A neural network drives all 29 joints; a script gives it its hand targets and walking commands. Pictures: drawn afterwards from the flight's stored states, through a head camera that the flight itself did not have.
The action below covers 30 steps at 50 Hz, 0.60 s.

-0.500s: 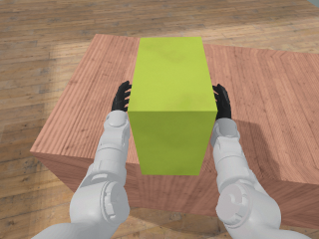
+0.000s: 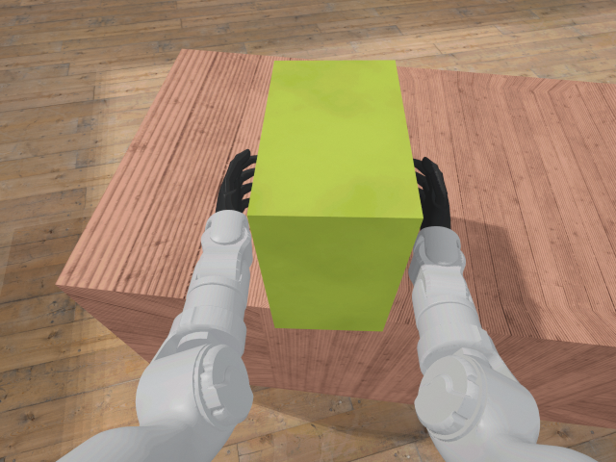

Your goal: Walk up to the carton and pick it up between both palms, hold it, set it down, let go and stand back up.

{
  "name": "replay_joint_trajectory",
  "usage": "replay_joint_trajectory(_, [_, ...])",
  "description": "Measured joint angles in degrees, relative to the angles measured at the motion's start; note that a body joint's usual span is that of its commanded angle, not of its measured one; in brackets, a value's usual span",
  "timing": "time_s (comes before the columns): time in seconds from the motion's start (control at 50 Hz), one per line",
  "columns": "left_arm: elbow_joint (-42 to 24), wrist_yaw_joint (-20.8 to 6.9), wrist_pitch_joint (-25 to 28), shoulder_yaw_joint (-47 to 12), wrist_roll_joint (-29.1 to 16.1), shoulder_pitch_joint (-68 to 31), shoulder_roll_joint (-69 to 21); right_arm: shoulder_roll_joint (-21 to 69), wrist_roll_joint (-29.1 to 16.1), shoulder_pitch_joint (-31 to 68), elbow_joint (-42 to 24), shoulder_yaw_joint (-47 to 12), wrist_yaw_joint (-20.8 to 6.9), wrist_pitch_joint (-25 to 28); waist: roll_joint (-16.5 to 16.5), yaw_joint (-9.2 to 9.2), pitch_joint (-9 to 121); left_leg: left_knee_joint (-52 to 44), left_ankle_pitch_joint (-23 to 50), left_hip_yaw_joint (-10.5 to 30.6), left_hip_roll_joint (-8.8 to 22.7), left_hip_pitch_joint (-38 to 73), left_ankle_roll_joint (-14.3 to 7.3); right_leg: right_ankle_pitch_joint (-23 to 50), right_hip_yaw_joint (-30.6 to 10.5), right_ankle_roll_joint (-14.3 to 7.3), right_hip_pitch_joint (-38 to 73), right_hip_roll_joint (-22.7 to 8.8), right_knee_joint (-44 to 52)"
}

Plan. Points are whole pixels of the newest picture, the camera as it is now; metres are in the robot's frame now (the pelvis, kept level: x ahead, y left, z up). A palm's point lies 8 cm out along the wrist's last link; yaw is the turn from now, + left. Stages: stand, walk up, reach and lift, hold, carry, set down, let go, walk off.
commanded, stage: set down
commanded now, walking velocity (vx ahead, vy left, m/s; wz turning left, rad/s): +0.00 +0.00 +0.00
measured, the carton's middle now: (331, 202) +0.48 +0.00 +0.01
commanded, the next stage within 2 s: none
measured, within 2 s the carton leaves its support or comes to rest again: rests again in 0.10 s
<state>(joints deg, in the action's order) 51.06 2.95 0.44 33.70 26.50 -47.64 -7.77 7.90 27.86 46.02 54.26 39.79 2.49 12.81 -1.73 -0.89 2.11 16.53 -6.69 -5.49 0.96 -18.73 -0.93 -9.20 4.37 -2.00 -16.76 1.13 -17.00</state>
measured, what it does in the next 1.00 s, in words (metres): stands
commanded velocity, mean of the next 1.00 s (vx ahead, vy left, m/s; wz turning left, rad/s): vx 0.00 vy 0.00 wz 0.00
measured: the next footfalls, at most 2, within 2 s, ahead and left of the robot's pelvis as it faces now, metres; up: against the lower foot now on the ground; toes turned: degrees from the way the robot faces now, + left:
none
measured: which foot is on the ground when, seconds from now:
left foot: down 0.00-1.00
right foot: down 0.00-1.00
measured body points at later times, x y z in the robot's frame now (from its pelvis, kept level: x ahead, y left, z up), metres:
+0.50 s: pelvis +0.00 +0.01 +0.00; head +0.06 +0.02 +0.44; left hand +0.43 +0.13 +0.06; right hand +0.42 -0.14 +0.06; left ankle +0.01 +0.11 -0.75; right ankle -0.02 -0.09 -0.75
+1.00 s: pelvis -0.01 +0.01 +0.00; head +0.07 +0.03 +0.44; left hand +0.43 +0.13 +0.06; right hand +0.42 -0.14 +0.06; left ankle +0.01 +0.11 -0.75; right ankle -0.02 -0.09 -0.75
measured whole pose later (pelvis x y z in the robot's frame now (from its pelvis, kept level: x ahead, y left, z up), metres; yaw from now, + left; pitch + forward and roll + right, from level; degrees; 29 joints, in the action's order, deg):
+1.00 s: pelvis -0.01 +0.01 +0.00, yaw -1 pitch +9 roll +0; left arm 47.2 1.6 3.6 37.7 32.2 -47.3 -11.3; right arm 10.2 32.5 44.8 49.4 45.0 -0.8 13.2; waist -2.9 -1.2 0.1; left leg 17.2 -6.6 -6.5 0.9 -19.6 -1.5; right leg -8.9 3.5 -1.7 -18.0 1.0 -17.8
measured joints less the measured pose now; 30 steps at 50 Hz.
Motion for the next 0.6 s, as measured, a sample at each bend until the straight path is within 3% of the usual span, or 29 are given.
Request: replay_joint_trajectory(0.6, [-2.4, -0.4, 2.8, 2.2, 4.2, 0.3, -2.5, 1.5, 3.6, -1.1, -2.8, 4.6, -2.5, 1.1, -1.0, -0.25, -1.2, 0.7, 0.0, -0.9, 0.0, -1.2, -0.5, 0.4, -0.8, 0.2, -1.4, -0.1, -0.5])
